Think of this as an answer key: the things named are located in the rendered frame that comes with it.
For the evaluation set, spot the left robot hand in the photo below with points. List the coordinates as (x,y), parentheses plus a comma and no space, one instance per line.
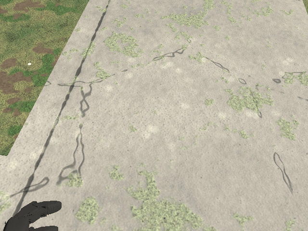
(32,212)

